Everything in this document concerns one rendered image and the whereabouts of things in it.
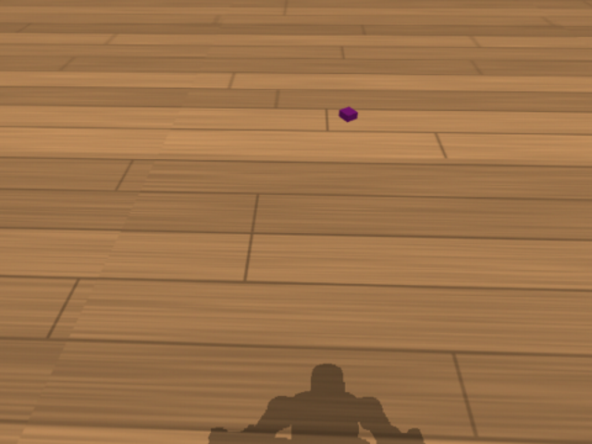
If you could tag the small box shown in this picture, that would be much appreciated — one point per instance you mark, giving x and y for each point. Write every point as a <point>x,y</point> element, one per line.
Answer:
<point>348,114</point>

